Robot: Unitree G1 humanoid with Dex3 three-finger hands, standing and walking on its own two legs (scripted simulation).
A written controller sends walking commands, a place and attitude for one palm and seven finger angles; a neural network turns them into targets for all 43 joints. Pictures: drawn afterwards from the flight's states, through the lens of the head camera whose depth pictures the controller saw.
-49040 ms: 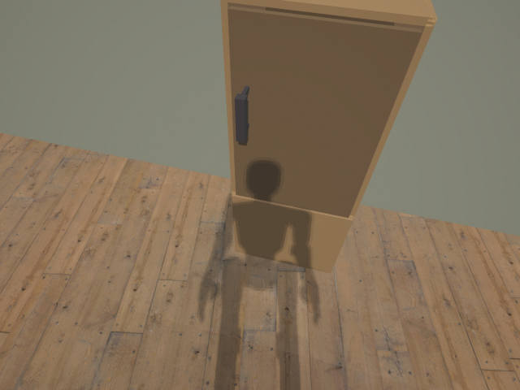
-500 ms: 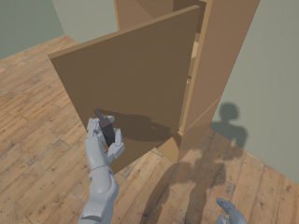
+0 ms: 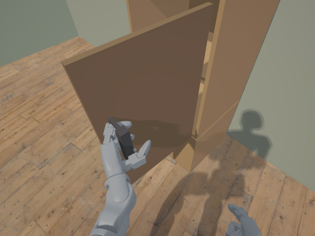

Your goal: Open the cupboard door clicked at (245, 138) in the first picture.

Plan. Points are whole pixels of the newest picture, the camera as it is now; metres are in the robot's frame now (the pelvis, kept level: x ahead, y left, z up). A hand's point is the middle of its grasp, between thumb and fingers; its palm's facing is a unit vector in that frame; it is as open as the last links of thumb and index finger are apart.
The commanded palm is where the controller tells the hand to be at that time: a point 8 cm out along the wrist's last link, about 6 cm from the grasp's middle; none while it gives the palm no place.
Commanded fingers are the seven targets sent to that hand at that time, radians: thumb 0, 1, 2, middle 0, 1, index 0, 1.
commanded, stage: open thumb and fingers to let go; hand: left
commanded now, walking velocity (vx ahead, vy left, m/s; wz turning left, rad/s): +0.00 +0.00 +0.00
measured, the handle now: (121, 139) +0.35 +0.11 +0.06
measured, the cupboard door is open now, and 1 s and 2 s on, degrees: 87 90 90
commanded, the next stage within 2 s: slide the hand sideways off the handle in 0.48 s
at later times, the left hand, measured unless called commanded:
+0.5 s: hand (134, 148) +0.32 +0.08 +0.07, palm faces +0.31 -0.95 +0.00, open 14.8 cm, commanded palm +0.28 +0.12 +0.06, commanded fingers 0.00 -0.50 0.30 -0.15 -0.30 -0.15 -0.30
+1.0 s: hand (136, 165) +0.27 +0.07 +0.07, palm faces -0.13 -0.99 +0.00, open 16.3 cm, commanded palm +0.25 +0.13 +0.06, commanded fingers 0.00 -0.50 0.30 -0.15 -0.30 -0.15 -0.30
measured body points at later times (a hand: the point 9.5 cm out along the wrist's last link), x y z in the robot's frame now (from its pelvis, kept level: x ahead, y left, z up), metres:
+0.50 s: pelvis -0.01 +0.02 +0.00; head +0.02 +0.01 +0.44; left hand +0.30 +0.12 +0.07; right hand +0.15 -0.20 -0.11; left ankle +0.02 +0.16 -0.69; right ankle -0.02 -0.08 -0.69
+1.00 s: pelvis -0.02 +0.04 +0.00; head +0.01 +0.02 +0.44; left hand +0.27 +0.12 +0.07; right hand +0.14 -0.19 -0.10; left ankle +0.02 +0.16 -0.69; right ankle -0.02 -0.08 -0.69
